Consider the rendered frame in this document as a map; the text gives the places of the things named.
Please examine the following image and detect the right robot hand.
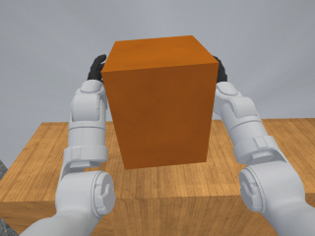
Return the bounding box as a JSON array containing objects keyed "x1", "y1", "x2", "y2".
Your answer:
[{"x1": 214, "y1": 56, "x2": 227, "y2": 83}]

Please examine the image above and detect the left robot hand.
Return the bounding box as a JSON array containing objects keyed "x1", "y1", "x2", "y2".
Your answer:
[{"x1": 87, "y1": 54, "x2": 106, "y2": 83}]

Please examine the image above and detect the left robot forearm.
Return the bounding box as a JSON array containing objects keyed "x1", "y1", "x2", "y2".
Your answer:
[{"x1": 55, "y1": 80, "x2": 108, "y2": 207}]

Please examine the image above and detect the right robot forearm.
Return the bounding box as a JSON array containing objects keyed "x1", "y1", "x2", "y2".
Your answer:
[{"x1": 213, "y1": 82, "x2": 305, "y2": 199}]

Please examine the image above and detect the pedestal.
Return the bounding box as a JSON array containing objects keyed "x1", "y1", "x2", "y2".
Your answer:
[{"x1": 0, "y1": 118, "x2": 315, "y2": 236}]

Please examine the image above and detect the carton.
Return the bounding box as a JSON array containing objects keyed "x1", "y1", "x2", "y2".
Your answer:
[{"x1": 100, "y1": 35, "x2": 220, "y2": 170}]

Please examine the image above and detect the robot left upper arm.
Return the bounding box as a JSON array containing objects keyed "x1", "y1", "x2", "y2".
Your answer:
[{"x1": 19, "y1": 170, "x2": 116, "y2": 236}]

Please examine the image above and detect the robot right upper arm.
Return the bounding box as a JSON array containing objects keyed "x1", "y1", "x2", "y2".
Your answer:
[{"x1": 238, "y1": 160, "x2": 315, "y2": 236}]

